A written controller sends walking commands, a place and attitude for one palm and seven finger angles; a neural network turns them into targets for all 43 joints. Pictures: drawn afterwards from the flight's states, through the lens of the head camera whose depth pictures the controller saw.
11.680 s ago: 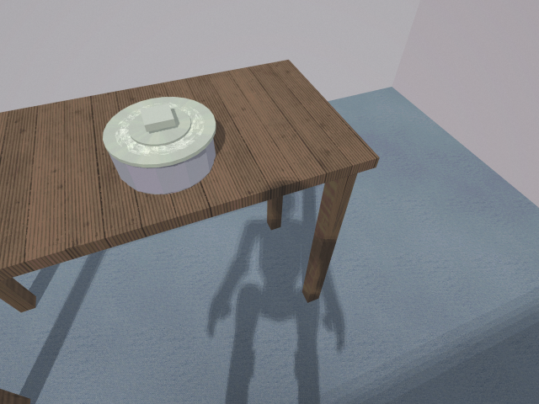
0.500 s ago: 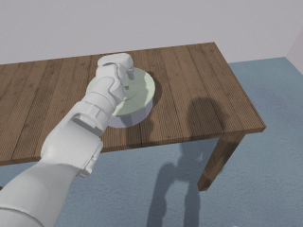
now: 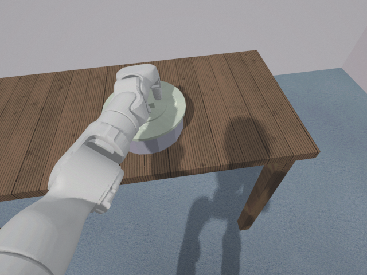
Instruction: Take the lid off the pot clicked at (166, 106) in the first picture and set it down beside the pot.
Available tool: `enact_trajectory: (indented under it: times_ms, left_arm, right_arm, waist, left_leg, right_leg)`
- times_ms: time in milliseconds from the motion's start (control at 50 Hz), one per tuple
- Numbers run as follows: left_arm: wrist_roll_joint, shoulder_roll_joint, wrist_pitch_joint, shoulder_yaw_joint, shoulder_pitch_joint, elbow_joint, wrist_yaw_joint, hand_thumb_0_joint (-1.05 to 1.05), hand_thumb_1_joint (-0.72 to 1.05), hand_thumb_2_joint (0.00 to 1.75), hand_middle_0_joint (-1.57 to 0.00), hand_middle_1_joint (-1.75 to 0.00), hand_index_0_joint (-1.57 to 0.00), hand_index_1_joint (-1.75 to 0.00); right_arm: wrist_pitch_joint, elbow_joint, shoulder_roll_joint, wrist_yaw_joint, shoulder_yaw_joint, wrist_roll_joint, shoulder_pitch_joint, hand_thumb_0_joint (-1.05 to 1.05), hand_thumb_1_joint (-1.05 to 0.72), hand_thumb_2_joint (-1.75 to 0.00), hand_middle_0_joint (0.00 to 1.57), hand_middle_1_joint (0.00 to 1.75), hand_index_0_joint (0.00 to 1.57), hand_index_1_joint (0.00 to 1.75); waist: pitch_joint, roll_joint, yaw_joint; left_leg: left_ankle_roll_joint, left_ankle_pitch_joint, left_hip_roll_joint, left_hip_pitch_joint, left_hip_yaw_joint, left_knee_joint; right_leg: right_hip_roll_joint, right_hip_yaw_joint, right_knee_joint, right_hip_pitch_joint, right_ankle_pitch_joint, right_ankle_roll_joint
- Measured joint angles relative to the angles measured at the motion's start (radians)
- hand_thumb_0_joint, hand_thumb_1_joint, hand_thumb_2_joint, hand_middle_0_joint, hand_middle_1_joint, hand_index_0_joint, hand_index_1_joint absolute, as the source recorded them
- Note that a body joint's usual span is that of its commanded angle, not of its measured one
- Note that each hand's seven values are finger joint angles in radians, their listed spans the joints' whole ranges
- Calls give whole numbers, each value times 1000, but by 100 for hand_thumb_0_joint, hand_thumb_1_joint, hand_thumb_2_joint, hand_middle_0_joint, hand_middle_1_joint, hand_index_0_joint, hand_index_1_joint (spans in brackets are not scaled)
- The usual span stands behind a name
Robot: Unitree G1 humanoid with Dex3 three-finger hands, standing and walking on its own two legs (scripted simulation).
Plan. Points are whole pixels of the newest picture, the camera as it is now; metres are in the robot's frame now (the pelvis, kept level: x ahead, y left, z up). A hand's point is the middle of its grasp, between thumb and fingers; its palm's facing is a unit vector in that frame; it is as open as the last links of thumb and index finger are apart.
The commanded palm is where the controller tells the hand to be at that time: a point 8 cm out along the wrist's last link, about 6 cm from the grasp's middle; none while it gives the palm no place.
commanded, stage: close the fingers and squeeze the knob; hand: left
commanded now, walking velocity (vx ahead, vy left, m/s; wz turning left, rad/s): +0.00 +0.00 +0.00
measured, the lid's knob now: (142, 99) +0.51 +0.07 +0.10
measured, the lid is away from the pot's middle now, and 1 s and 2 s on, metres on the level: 0.01 0.01 0.01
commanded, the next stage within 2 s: lift the lid straight up in 0.24 s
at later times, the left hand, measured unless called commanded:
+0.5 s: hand (141, 100) +0.48 +0.06 +0.12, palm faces -0.34 -0.09 -0.93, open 6.5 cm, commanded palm +0.48 +0.08 +0.19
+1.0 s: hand (135, 87) +0.48 +0.07 +0.16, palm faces -0.30 -0.08 -0.95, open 6.1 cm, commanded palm +0.48 +0.08 +0.23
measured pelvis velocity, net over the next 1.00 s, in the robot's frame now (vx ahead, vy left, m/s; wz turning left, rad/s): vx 0.00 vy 0.00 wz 0.02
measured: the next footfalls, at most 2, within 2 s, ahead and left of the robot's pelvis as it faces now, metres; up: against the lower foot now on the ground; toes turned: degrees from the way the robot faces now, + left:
none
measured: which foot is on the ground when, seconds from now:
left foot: down 0.00-1.00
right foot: down 0.00-1.00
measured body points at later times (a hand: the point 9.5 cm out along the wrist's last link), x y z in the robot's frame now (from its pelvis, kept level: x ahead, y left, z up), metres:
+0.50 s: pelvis +0.00 +0.00 +0.00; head +0.04 -0.03 +0.45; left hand +0.49 +0.07 +0.18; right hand +0.06 -0.26 -0.14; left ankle -0.03 +0.08 -0.74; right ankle -0.01 -0.12 -0.74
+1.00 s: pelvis +0.00 +0.00 +0.00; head +0.03 -0.03 +0.45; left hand +0.49 +0.07 +0.21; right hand +0.08 -0.25 -0.14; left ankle -0.03 +0.08 -0.74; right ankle -0.01 -0.12 -0.74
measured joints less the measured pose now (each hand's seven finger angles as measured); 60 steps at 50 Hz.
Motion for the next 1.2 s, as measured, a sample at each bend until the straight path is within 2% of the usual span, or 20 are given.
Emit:
enact_trajectory:
  times_ms: [180,380,520,680,760,980,1060,1200]
  left_arm:
    - [2,7,-15,11,19,-12,-3,0,9,98,-50,-85,-78,-98]
    - [4,0,-6,7,4,3,1,1,10,99,-49,-85,-86,-102]
    - [5,26,-10,19,12,-8,-11,0,12,98,-49,-84,-91,-104]
    - [-6,38,-34,20,17,-42,-29,0,13,98,-49,-83,-92,-105]
    - [-5,40,-25,-6,6,-50,-37,0,14,98,-49,-82,-93,-105]
    - [-12,30,-22,-4,-23,-76,-69,0,14,99,-48,-82,-94,-105]
    - [-12,21,6,-15,-48,-61,-81,0,14,99,-48,-82,-94,-105]
    - [-7,21,12,-13,-73,-64,-102,0,14,99,-48,-81,-95,-105]
  right_arm:
    - [-9,-7,4,-2,1,-1,2,1,-90,-90,20,30,20,30]
    - [-5,-5,-1,-5,2,1,-6,1,-90,-90,20,30,20,30]
    - [-22,-10,-2,-11,-4,0,1,1,-90,-90,20,30,20,30]
    - [-53,5,0,-6,-8,-2,18,1,-90,-90,20,30,20,30]
    - [-62,9,2,2,-10,-3,18,1,-90,-90,20,30,20,30]
    - [-72,7,1,15,-8,-9,-4,1,-90,-90,20,30,20,30]
    - [-61,3,1,20,-3,-6,-18,1,-90,-90,20,30,20,30]
    - [-61,-6,0,17,0,-7,-27,1,-91,-90,20,30,20,30]
  waist:
    - [-3,2,-1]
    - [0,-3,-1]
    - [4,1,-8]
    - [8,6,4]
    - [8,8,10]
    - [3,14,25]
    - [4,11,28]
    - [5,12,30]
  left_leg:
    - [1,1,1,9,3,-6]
    - [1,2,1,5,2,-3]
    - [1,5,1,11,4,-10]
    - [2,6,-3,23,-4,-17]
    - [2,7,-6,25,-8,-19]
    - [3,9,-13,37,-16,-23]
    - [3,10,-14,38,-17,-22]
    - [3,15,-16,45,-19,-26]
  right_leg:
    - [2,3,-7,8,3,1]
    - [1,3,-5,4,4,1]
    - [2,5,-11,9,7,1]
    - [-2,-2,-18,25,5,2]
    - [-5,-6,-17,27,3,3]
    - [-12,-14,-15,40,-2,5]
    - [-13,-14,-12,41,-3,5]
    - [-15,-16,-11,46,0,5]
